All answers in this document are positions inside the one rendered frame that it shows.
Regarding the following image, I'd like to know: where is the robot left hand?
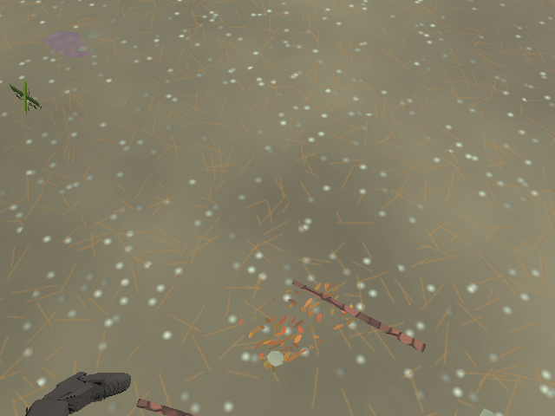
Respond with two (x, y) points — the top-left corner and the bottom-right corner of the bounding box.
(25, 372), (131, 416)

